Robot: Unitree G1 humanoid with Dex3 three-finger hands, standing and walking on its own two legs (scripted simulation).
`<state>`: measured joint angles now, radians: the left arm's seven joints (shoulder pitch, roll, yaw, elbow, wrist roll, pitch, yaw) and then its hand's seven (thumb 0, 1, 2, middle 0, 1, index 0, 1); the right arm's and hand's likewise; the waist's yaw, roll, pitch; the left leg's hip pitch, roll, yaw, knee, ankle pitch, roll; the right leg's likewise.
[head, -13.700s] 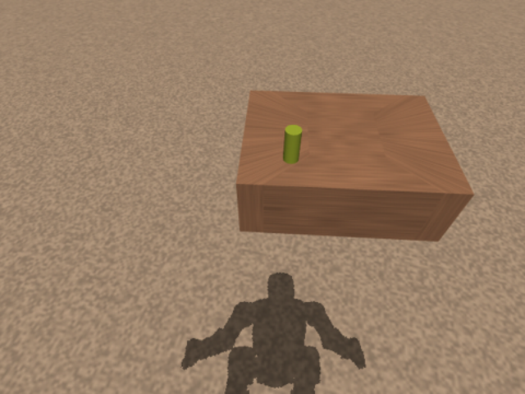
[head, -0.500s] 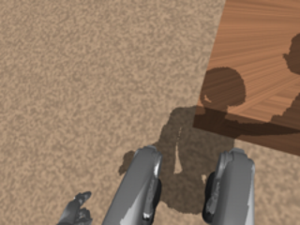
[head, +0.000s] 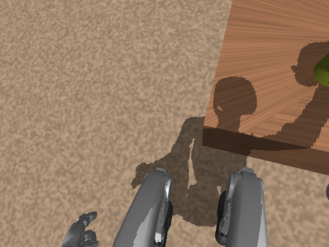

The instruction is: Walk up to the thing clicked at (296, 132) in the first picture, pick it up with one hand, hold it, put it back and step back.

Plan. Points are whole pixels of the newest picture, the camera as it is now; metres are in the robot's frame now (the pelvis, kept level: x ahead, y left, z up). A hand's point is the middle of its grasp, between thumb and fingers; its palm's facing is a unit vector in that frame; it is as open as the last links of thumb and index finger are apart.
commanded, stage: settle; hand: right
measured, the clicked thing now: out of the picture +0.51 -0.33 +0.02
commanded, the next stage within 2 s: lift in 0.22 s
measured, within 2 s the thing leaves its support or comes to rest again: neither
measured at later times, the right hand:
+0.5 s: hand out of the picture +0.51 -0.33 +0.05, palm faces +0.35 +0.94 -0.02, open 9.9 cm
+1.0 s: hand out of the picture +0.44 -0.30 +0.15, palm faces +0.35 +0.94 +0.00, open 9.9 cm
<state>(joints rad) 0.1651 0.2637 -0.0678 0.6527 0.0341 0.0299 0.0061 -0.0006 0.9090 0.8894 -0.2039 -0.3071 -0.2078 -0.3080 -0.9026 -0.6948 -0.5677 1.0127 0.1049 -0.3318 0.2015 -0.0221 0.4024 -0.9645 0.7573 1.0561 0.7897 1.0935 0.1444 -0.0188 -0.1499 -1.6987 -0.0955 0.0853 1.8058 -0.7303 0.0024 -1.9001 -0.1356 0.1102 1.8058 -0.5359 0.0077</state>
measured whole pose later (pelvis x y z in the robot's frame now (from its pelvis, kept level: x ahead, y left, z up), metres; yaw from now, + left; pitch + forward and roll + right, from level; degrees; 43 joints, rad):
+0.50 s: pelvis +0.01 -0.01 +0.03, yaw -1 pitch +35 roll +8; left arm 0.18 0.25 -0.06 0.65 0.04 0.04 -0.01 0.00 0.92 0.88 -0.20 -0.31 -0.21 -0.31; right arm -0.85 -0.62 -0.55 0.98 0.09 -0.37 0.16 -0.02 0.40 -0.97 0.75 1.07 0.78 1.11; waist 0.14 -0.02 -0.16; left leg -1.60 -0.09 0.07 1.71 -0.72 0.00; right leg -1.80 -0.13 0.09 1.72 -0.54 0.00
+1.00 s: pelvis +0.03 -0.01 +0.12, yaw -5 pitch +26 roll +6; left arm 0.20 0.24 -0.01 0.66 0.01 0.01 0.02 0.00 0.91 0.89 -0.20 -0.31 -0.21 -0.31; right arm -0.53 -0.39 -0.41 0.72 0.15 -0.34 0.09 -0.02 0.40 -0.97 0.75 1.07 0.78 1.10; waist 0.08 -0.03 -0.18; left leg -1.20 -0.07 0.06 1.38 -0.64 0.00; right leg -1.39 -0.11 0.06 1.40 -0.48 0.01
